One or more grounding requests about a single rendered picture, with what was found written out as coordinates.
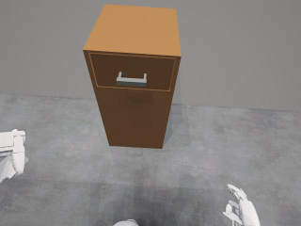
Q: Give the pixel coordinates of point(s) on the left robot hand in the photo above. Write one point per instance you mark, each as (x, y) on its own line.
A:
(13, 149)

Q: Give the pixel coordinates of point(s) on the right robot hand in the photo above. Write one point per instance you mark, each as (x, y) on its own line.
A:
(244, 213)

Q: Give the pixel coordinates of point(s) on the cabinet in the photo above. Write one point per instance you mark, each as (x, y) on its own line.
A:
(131, 117)

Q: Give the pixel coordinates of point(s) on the drawer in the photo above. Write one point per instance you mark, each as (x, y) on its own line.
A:
(107, 67)

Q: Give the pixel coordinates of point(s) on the handle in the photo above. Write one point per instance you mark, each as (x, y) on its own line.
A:
(135, 82)

